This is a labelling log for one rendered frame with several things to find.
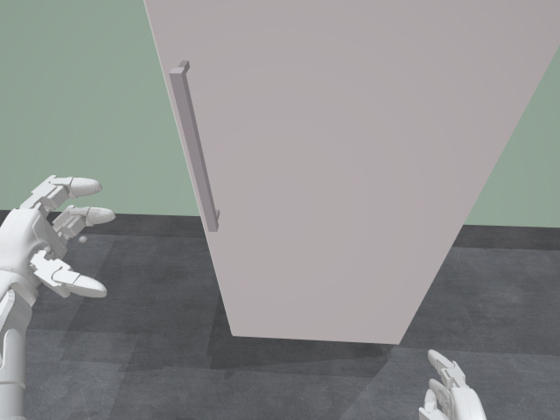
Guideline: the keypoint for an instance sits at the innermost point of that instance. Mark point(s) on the handle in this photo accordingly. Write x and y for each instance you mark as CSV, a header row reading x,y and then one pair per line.
x,y
187,117

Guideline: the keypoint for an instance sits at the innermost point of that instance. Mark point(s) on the fridge door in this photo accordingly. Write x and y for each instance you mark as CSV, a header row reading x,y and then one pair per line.
x,y
346,142

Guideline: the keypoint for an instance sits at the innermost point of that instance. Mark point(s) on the robot left forearm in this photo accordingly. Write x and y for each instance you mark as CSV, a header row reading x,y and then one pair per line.
x,y
17,297

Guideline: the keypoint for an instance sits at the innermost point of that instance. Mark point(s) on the robot left hand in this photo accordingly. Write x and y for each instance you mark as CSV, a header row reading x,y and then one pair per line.
x,y
25,232

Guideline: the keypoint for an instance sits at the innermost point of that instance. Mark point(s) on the robot right hand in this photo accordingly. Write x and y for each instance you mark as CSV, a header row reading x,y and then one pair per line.
x,y
460,403

